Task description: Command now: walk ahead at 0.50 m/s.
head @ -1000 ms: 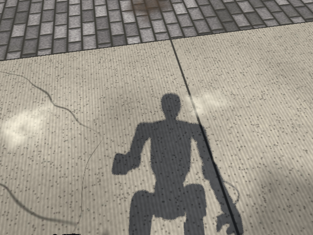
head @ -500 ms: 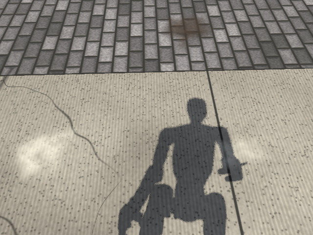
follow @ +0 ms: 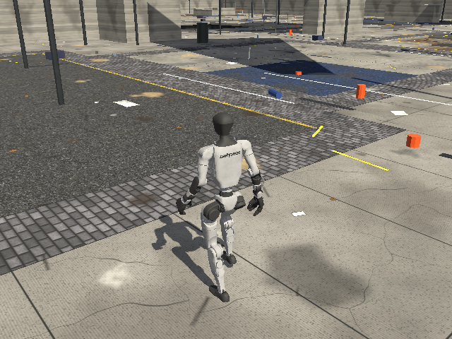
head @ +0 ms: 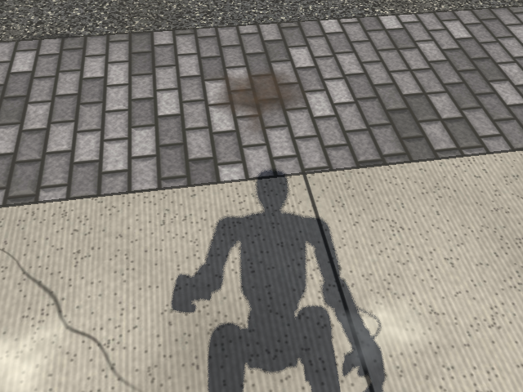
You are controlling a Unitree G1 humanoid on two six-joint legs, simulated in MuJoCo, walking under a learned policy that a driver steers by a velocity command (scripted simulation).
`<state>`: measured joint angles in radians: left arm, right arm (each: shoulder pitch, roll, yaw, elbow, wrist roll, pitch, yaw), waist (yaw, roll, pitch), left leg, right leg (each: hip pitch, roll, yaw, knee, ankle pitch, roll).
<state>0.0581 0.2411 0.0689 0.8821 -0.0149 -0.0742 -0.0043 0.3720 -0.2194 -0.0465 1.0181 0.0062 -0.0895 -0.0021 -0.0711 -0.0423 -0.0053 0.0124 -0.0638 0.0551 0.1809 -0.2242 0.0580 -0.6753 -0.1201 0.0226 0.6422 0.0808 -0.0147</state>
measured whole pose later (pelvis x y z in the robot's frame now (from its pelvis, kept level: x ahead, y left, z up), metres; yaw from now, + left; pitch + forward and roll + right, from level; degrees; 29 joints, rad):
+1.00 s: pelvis +0.54 +0.01 +0.00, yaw -4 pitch +1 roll +1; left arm 0.17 0.27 0.08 0.92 -0.02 -0.04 0.02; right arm 0.23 -0.22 -0.06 0.99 -0.03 -0.09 -0.01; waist -0.02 -0.04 0.04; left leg -0.16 -0.03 0.14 0.31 -0.16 0.07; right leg -0.65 -0.08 0.05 0.97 -0.19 -0.01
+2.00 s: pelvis +0.66 +0.00 +0.00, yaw +3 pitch +3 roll -2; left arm 0.03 0.29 0.10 0.82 -0.01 0.00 0.05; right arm 0.19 -0.29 -0.09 0.84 0.02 0.01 -0.04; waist -0.03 -0.01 0.04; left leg -0.25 -0.04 -0.13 0.44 -0.22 0.04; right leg -0.45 0.03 0.08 0.80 -0.35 0.07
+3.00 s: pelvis +0.87 -0.03 -0.01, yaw +12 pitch +1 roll +0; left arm 0.13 0.29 0.04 0.82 -0.01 -0.09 -0.04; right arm 0.36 -0.30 -0.05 0.86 0.03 -0.08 -0.01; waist -0.03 0.02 0.04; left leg -0.31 0.03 -0.05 1.11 -0.41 0.03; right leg -0.36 0.02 -0.06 0.53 -0.19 -0.06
